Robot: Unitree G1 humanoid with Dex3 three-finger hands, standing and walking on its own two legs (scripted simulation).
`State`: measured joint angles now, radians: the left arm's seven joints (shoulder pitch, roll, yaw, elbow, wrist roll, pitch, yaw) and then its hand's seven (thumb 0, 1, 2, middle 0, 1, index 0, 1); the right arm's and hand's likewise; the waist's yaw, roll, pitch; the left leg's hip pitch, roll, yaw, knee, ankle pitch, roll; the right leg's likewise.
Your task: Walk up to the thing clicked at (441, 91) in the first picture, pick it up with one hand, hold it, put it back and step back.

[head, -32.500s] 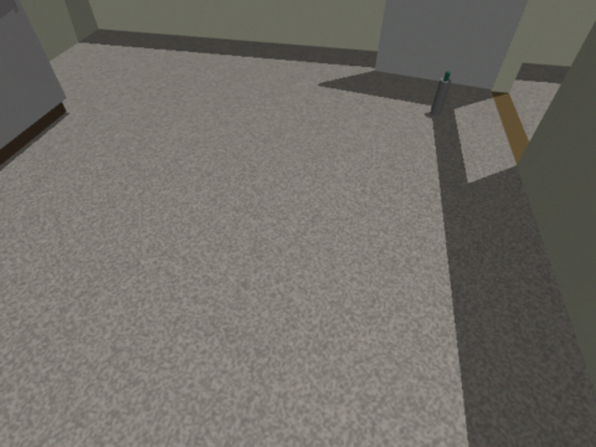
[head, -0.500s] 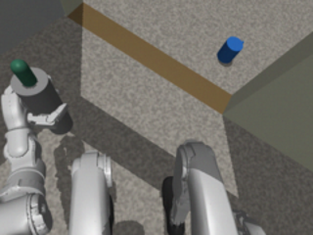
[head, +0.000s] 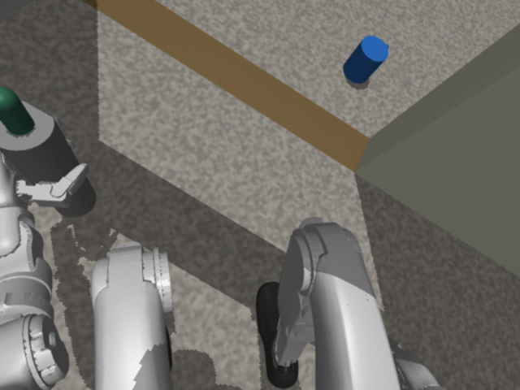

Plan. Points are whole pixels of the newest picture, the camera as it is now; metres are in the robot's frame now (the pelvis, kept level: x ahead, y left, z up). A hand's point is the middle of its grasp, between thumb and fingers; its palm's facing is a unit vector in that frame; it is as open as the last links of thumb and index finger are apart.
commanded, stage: lower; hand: left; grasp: from the side
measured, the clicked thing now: (47, 161) +0.45 +0.25 -0.08
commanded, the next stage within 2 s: loosen in 1.52 s
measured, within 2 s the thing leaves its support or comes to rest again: neither
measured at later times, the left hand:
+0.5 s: hand (64, 172) +0.45 +0.24 -0.14, palm faces +0.21 -0.98 +0.00, open 9.3 cm
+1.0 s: hand (71, 174) +0.46 +0.24 -0.17, palm faces +0.21 -0.98 +0.00, open 9.3 cm
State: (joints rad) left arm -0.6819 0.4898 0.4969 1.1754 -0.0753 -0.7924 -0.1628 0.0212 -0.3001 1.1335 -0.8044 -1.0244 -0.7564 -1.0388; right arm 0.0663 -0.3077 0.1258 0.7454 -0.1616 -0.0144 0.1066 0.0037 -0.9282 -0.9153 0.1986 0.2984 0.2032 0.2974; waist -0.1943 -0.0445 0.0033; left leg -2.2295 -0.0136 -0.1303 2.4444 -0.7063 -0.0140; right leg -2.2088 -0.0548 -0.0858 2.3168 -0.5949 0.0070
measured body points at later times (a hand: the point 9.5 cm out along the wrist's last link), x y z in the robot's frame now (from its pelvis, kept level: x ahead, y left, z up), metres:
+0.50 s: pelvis +0.00 +0.01 -0.02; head +0.24 +0.11 +0.35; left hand +0.44 +0.29 -0.13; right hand +0.09 -0.27 -0.11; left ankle +0.08 +0.12 -0.29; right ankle +0.12 -0.12 -0.29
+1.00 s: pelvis -0.01 +0.01 -0.03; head +0.24 +0.13 +0.32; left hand +0.44 +0.29 -0.16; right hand +0.08 -0.27 -0.10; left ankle +0.08 +0.12 -0.29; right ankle +0.12 -0.12 -0.29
